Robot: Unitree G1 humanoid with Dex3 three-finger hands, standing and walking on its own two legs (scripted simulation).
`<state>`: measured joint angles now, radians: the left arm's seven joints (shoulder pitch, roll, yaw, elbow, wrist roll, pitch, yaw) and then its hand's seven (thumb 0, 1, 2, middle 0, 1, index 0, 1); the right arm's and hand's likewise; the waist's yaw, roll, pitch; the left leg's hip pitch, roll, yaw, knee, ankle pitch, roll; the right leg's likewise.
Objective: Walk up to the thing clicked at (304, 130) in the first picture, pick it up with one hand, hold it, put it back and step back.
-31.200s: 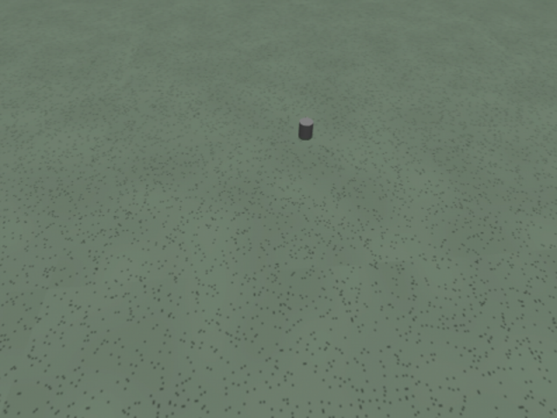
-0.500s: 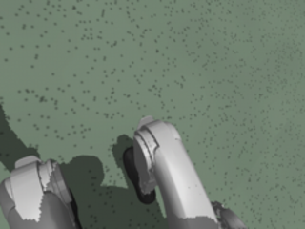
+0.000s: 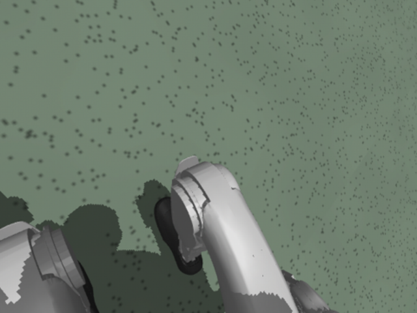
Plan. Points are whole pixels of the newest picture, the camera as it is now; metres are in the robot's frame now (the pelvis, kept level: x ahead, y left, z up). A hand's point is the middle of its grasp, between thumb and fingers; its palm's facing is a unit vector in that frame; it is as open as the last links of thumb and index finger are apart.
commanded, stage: rest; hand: left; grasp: from above
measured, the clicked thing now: out of the picture +0.54 +0.32 -0.27
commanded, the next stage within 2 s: open in 0.44 s
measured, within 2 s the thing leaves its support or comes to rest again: neither
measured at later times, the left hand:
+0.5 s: hand out of the picture +0.51 +0.30 -0.23, palm faces -0.46 -0.12 -0.88, open 9.2 cm
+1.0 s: hand out of the picture +0.52 +0.30 -0.23, palm faces -0.44 -0.11 -0.89, open 11.6 cm
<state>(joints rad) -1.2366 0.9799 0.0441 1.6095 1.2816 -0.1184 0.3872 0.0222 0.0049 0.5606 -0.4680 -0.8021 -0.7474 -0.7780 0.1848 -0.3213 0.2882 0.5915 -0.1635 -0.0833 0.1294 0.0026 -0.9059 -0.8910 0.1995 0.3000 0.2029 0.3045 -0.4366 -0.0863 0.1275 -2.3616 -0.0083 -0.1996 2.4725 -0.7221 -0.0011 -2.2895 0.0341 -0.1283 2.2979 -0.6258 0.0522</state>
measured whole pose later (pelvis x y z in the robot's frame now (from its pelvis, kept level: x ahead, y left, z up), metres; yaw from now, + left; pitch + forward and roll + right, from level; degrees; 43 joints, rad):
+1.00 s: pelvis -0.01 +0.00 +0.00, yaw -2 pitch +32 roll -15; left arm -1.27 1.08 0.02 1.66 1.26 -0.14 0.42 0.00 -0.19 0.78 -0.30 -1.02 -0.37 -0.97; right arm 0.14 -0.35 0.35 0.59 -0.19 -0.13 0.14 0.00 -0.90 -0.90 0.20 0.30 0.20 0.30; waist -0.46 -0.11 0.17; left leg -2.36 0.00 -0.23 2.50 -0.72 0.00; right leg -2.28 0.05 -0.15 2.29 -0.60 0.06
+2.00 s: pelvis +0.00 +0.00 +0.01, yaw -1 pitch +35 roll -14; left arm -1.18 0.97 0.04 1.31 1.22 -0.03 0.26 0.00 -0.58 1.03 -0.09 -1.05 -0.08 -1.06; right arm 0.21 -0.33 0.26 0.55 -0.15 -0.02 0.17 0.00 -0.91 -0.90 0.20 0.30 0.20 0.30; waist -0.39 -0.01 0.03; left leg -2.35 0.00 -0.20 2.43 -0.72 0.00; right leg -2.27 0.03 -0.14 2.25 -0.62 0.05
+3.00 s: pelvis -0.01 +0.00 +0.06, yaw +4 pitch +38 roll -11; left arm -0.92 0.74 0.08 0.91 0.91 -0.03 -0.02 0.00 0.18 1.01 -0.25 -0.65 -0.23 -0.66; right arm 0.28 -0.30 0.12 0.52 -0.05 0.15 0.06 0.00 -0.90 -0.89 0.20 0.30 0.20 0.30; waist -0.25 0.04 -0.08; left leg -2.25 -0.03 -0.13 2.25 -0.66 0.02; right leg -2.18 -0.01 -0.08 2.12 -0.61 0.04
